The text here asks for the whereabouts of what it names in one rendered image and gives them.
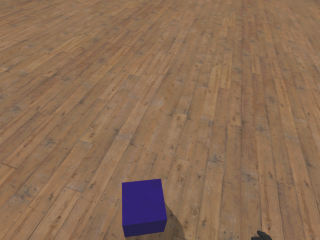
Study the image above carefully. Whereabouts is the right robot hand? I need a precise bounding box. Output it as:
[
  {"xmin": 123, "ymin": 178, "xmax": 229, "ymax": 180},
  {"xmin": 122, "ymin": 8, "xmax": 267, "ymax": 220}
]
[{"xmin": 251, "ymin": 230, "xmax": 272, "ymax": 240}]

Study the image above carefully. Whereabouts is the carton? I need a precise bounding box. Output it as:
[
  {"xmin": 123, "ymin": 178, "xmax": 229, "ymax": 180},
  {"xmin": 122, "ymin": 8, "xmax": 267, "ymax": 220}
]
[{"xmin": 122, "ymin": 179, "xmax": 168, "ymax": 237}]

